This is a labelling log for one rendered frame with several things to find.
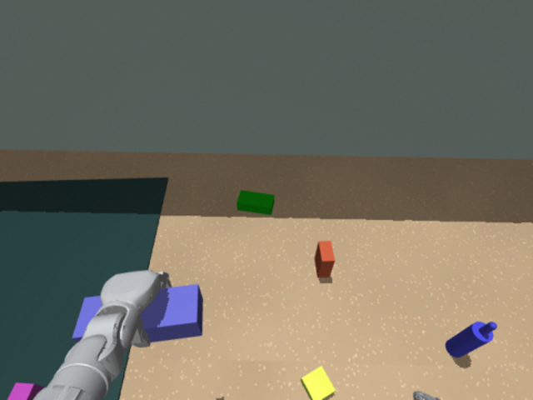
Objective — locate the left robot arm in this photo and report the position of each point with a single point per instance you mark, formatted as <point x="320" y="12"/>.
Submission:
<point x="97" y="359"/>

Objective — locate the left robot hand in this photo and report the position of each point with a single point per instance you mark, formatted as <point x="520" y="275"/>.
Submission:
<point x="138" y="288"/>

